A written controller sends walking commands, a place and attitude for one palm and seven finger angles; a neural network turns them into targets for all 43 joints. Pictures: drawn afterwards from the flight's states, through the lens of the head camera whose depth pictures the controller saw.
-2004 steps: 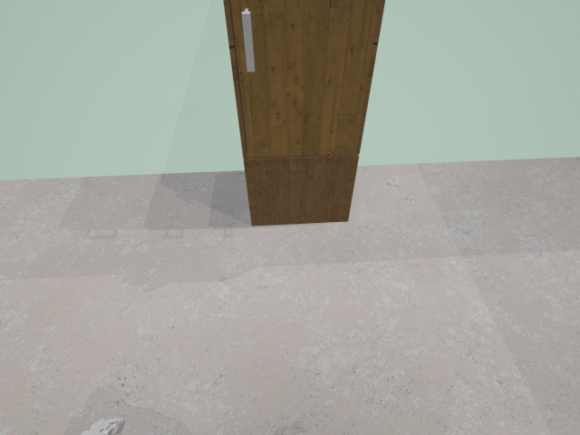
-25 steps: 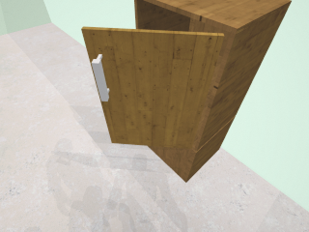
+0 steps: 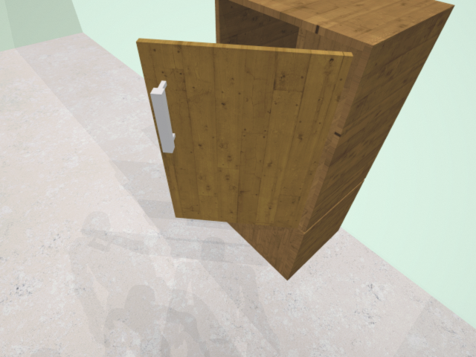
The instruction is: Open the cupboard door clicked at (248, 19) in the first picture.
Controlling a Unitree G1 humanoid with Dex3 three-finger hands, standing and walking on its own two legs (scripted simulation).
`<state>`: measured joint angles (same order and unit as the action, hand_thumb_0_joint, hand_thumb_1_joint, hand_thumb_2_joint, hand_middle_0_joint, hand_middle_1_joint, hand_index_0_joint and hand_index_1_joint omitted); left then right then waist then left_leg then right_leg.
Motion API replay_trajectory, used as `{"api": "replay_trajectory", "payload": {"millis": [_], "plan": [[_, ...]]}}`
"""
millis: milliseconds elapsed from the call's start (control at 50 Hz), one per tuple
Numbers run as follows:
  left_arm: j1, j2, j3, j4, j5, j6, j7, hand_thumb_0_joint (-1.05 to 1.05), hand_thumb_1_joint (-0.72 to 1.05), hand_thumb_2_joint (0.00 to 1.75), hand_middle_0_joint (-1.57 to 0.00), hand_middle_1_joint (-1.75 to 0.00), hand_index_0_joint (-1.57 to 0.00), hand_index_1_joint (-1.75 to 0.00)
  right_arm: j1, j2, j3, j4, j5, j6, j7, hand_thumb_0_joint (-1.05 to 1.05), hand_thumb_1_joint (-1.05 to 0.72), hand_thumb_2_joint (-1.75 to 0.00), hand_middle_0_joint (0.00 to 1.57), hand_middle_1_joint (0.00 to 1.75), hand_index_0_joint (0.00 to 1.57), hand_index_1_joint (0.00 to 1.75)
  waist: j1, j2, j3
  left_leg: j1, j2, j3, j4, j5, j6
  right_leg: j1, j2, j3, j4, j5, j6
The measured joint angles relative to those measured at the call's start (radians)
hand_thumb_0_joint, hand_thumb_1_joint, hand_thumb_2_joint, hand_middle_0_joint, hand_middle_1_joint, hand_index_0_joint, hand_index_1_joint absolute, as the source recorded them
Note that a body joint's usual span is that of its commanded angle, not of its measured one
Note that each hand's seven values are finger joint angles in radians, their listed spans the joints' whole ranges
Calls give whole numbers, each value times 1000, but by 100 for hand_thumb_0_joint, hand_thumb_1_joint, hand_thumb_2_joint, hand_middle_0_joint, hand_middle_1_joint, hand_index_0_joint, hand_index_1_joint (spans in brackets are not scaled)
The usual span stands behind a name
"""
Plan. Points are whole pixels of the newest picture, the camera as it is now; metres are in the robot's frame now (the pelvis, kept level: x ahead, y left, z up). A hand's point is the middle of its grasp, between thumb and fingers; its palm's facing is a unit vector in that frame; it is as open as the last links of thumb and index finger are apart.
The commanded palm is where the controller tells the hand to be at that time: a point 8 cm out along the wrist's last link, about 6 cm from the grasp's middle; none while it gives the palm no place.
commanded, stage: come to a stop and stand still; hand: left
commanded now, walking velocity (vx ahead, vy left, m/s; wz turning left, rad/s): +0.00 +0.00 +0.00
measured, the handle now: (166, 117) +0.58 +0.21 +0.09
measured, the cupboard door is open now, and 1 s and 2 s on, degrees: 43 43 43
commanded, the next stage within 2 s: look again from close up in 0.98 s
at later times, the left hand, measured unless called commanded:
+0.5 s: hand out of the picture -0.02 +0.18 -0.18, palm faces +0.03 -0.97 -0.23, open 7.4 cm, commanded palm none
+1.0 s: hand out of the picture +0.00 +0.16 -0.18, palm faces +0.03 -0.98 -0.20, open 7.3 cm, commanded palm none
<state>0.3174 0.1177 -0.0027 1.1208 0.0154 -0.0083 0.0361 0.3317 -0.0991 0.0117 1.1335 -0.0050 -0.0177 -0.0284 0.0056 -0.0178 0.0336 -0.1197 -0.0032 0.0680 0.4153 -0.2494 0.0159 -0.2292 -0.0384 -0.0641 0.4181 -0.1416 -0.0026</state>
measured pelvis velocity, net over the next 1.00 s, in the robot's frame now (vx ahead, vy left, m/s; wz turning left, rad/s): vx -0.01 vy -0.01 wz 0.00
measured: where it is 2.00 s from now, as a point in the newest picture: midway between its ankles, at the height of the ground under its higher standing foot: outside the picture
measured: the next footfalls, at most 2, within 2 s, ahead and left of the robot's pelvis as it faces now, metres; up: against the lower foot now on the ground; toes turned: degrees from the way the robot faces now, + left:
none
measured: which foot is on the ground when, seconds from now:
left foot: down 0.00-1.00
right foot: down 0.00-1.00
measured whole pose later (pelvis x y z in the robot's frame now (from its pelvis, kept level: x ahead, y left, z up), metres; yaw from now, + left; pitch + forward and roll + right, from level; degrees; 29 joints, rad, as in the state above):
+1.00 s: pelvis -0.01 -0.01 +0.00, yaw +0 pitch -3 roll +1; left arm 0.30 0.15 0.00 1.08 0.02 -0.01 0.04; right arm 0.35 -0.14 0.01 1.11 -0.01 -0.02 -0.02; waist -0.01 -0.01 0.02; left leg -0.15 0.01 0.06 0.44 -0.25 0.00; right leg -0.26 -0.03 -0.07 0.45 -0.14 -0.02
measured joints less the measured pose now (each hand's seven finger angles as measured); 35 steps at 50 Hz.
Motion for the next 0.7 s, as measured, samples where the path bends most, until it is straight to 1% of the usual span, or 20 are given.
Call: {"api": "replay_trajectory", "payload": {"millis": [100,140,180,220,260,340,420,580,700], "plan": [[5,-6,2,-2,1,1,0,0,91,90,-20,-30,-20,-30,9,5,-2,-2,-1,0,-1,0,-91,-90,20,30,20,30,0,-4,0,-9,-3,2,5,0,4,-9,-3,3,3,2,3],[2,-10,-9,0,5,-13,14,0,91,90,-20,-30,-20,-30,3,-5,3,-16,1,2,4,0,-91,-90,20,30,20,30,3,7,9,-37,3,6,49,-16,5,-28,1,6,24,0,4],[3,-11,-15,1,8,-17,15,0,91,90,-20,-30,-20,-30,-4,-14,-1,-43,0,-6,1,0,-91,-90,20,30,20,30,-7,16,18,-55,0,10,85,-32,8,-47,-3,11,58,-10,6],[9,-9,-16,4,9,-8,11,0,91,90,-20,-30,-20,-30,-1,-23,-6,-60,-1,-12,-2,0,-91,-90,20,30,20,30,-15,26,7,-60,-5,10,105,-42,13,-54,-10,12,85,-24,9],[16,-3,-14,2,11,3,7,0,91,90,-20,-30,-20,-30,5,-30,-9,-71,-3,-9,-2,0,-91,-90,20,30,20,30,-17,33,-14,-57,-9,12,114,-48,17,-55,-15,14,100,-34,12],[32,13,-5,-20,15,9,3,0,91,90,-20,-30,-20,-30,12,-44,-15,-87,-9,5,3,1,-92,-90,20,30,20,30,-11,38,-55,-54,-17,17,111,-47,20,-63,-22,21,120,-45,11],[42,24,1,-44,16,3,2,0,91,90,-19,-30,-20,-30,10,-61,-19,-102,-9,8,10,1,-92,-90,20,30,20,30,-6,40,-69,-56,-19,20,99,-38,18,-72,-23,25,120,-41,9],[42,29,5,-63,10,-2,-2,0,91,90,-19,-30,-20,-30,9,-79,-19,-105,-9,3,11,1,-91,-90,20,30,20,30,-7,33,-56,-66,-10,14,75,-17,6,-80,-12,18,94,-24,-2],[23,26,2,-57,5,-6,-6,0,91,90,-20,-30,-20,-30,18,-81,-15,-79,-6,-1,9,1,-91,-90,20,30,20,30,-11,21,-36,-58,-1,5,57,-8,-3,-67,-3,9,70,-14,-10]]}}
